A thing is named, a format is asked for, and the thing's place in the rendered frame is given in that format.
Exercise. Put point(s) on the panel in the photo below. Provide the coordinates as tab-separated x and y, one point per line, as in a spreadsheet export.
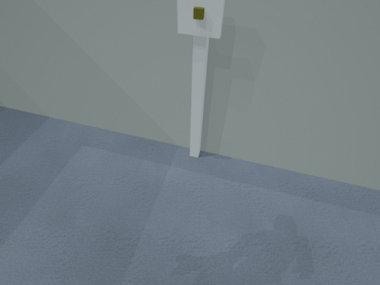
201	30

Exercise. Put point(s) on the button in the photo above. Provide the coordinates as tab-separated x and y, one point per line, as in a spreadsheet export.
199	13

